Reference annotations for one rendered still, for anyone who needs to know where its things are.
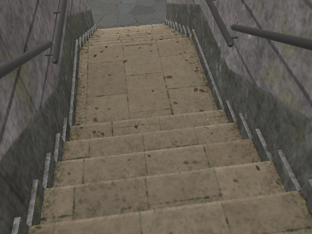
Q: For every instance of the stairs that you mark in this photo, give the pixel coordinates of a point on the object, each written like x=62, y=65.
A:
x=132, y=34
x=189, y=173

